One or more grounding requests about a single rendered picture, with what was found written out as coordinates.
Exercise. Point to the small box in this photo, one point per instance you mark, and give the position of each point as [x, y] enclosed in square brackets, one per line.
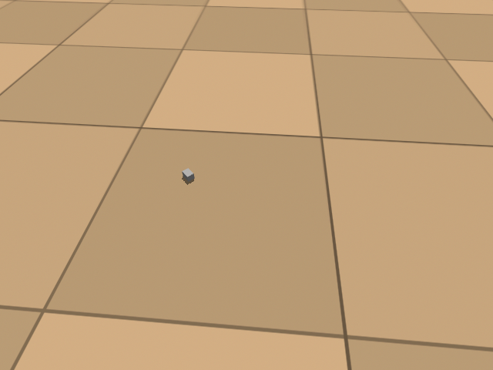
[188, 174]

